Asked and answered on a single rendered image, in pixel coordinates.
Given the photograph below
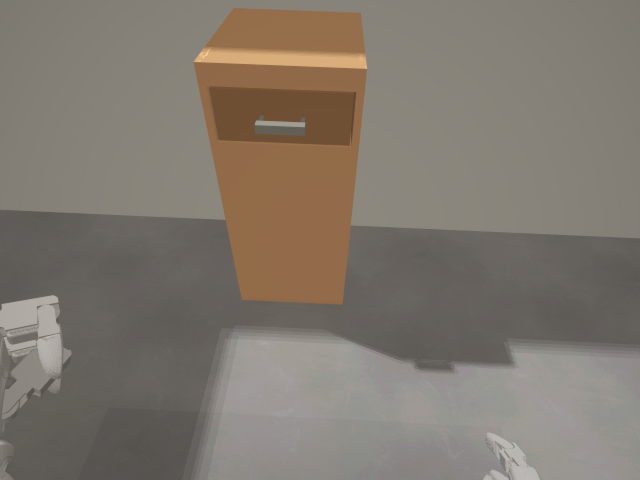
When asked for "cabinet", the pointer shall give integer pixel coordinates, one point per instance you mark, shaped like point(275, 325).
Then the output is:
point(288, 207)

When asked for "robot right hand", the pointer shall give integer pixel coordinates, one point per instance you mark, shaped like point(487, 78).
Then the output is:
point(512, 459)

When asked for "drawer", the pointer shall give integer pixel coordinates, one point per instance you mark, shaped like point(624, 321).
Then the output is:
point(328, 114)

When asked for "robot left hand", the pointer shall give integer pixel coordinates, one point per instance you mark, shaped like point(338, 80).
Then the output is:
point(30, 332)

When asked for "handle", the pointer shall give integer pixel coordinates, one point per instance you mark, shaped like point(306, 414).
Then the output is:
point(280, 128)

